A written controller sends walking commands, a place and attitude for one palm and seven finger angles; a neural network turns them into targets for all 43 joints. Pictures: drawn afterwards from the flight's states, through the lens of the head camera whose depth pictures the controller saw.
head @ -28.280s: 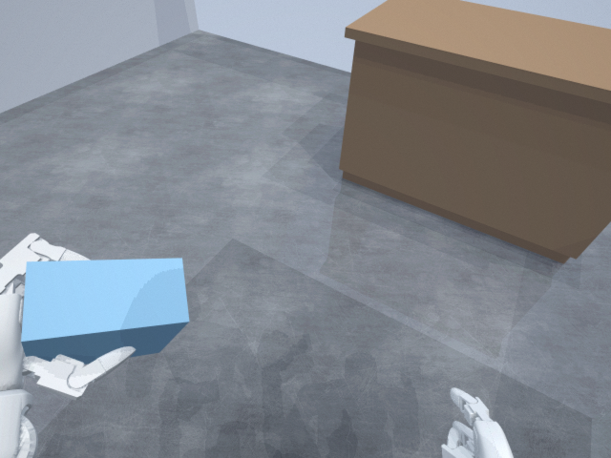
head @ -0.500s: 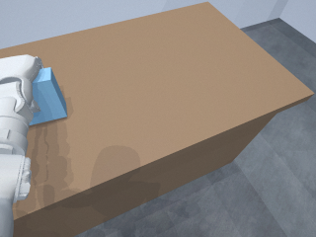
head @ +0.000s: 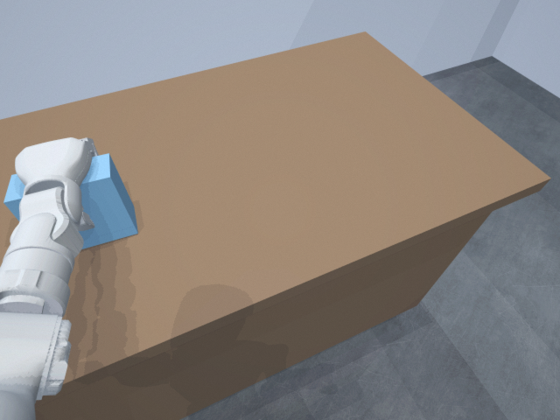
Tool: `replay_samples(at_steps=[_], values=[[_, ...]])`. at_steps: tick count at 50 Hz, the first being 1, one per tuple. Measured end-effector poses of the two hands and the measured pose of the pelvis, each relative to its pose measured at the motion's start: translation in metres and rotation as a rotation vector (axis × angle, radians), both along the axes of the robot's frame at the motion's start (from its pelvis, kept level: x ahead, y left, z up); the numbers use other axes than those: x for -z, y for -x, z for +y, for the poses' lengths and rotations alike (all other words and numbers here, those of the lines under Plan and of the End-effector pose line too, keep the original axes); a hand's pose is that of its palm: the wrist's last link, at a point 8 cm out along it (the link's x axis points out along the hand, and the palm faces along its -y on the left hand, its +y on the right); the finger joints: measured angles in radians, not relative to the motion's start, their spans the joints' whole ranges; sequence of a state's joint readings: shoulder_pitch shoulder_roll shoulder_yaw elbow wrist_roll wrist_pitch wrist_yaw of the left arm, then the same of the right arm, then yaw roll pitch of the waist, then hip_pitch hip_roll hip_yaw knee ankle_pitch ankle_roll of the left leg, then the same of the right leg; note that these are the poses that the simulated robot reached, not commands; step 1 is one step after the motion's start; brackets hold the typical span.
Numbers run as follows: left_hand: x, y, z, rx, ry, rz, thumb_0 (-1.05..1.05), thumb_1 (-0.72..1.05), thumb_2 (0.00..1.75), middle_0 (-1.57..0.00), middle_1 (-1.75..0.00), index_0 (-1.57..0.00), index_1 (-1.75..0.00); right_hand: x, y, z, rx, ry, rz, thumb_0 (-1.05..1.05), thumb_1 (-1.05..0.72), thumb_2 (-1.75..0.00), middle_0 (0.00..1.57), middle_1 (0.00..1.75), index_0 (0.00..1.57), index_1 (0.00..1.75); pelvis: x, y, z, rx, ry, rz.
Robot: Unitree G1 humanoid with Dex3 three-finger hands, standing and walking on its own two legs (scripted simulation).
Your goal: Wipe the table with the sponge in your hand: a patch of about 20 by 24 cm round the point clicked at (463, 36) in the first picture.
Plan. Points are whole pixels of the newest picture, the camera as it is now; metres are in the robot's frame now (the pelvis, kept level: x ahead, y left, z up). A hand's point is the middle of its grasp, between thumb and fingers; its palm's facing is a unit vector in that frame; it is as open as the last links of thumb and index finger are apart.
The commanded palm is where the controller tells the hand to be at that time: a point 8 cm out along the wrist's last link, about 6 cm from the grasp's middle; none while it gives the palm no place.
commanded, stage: wipe back along the middle lane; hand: left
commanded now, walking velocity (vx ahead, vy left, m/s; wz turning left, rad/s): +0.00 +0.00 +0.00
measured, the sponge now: (85, 215) +0.41 +0.33 +0.04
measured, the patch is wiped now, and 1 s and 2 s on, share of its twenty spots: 0.40 0.50 0.60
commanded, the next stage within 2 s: slide across to the third lane in 1.16 s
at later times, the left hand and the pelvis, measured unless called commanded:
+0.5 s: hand (73, 211) +0.38 +0.32 +0.09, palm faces -0.02 -0.01 -1.00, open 10.7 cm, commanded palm +0.34 +0.30 +0.12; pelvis +0.01 +0.01 +0.00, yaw +1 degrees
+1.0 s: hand (77, 244) +0.33 +0.29 +0.09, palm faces +0.01 -0.02 -1.00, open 10.7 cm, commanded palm +0.29 +0.26 +0.12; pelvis +0.00 +0.00 +0.00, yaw +1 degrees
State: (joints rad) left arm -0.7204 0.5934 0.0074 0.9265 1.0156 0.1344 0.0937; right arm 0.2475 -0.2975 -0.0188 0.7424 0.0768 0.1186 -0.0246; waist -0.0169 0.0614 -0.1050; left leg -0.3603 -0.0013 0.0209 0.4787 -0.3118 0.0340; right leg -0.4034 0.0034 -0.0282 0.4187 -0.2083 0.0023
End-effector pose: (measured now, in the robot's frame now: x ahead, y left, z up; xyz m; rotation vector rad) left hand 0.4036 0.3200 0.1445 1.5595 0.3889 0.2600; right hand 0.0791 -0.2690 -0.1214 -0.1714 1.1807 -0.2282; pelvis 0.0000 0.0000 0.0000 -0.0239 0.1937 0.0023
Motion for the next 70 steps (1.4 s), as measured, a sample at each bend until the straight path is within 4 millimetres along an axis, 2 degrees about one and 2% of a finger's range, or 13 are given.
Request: replay_samples(at_steps=[9, 25, 40, 49, 63, 70], values=[[0.002, 0.012, -0.002, 0.006, -0.002, -0.023, 0.01, -0.51, 1.03, -0.63, -1.36, -0.64, -1.36, -0.006, -0.036, 0.015, -0.054, -0.014, -0.09, 0.0, -0.91, -0.9, 0.2, 0.3, 0.2, 0.3, 0.001, 0.0, 0.005, -0.006, -0.001, -0.013], [0.002, 0.042, -0.013, -0.013, 0.01, -0.066, 0.0, -0.51, 1.03, -0.63, -1.37, -0.63, -1.37, -0.011, -0.073, 0.036, -0.112, -0.058, -0.17, 0.01, -0.91, -0.9, 0.2, 0.3, 0.2, 0.3, 0.0, -0.006, 0.01, -0.016, 0.0, -0.056], [0.003, 0.081, -0.03, -0.015, 0.013, -0.094, 0.0, -0.5, 1.03, -0.62, -1.37, -0.63, -1.37, -0.023, -0.108, 0.045, -0.182, -0.085, -0.28, 0.01, -0.91, -0.9, 0.2, 0.3, 0.2, 0.3, -0.001, -0.004, 0.004, -0.025, -0.005, -0.097], [0.003, 0.096, -0.039, -0.028, 0.018, -0.091, 0.0, -0.51, 1.03, -0.62, -1.37, -0.63, -1.37, -0.027, -0.116, 0.044, -0.198, -0.096, -0.323, 0.01, -0.91, -0.9, 0.2, 0.3, 0.2, 0.3, -0.001, 0.0, -0.003, -0.024, -0.01, -0.119], [0.003, 0.118, -0.055, -0.014, 0.02, -0.102, 0.0, -0.51, 1.03, -0.62, -1.37, -0.63, -1.37, -0.025, -0.11, 0.033, -0.193, -0.106, -0.336, 0.01, -0.91, -0.9, 0.2, 0.3, 0.2, 0.3, -0.001, 0.005, -0.013, -0.017, -0.015, -0.137], [0.003, 0.118, -0.06, -0.038, 0.019, -0.084, 0.0, -0.51, 1.03, -0.63, -1.36, -0.64, -1.36, -0.025, -0.109, 0.029, -0.196, -0.091, -0.333, 0.01, -0.91, -0.9, 0.2, 0.3, 0.2, 0.3, -0.001, 0.01, -0.017, -0.027, -0.018, -0.146]])
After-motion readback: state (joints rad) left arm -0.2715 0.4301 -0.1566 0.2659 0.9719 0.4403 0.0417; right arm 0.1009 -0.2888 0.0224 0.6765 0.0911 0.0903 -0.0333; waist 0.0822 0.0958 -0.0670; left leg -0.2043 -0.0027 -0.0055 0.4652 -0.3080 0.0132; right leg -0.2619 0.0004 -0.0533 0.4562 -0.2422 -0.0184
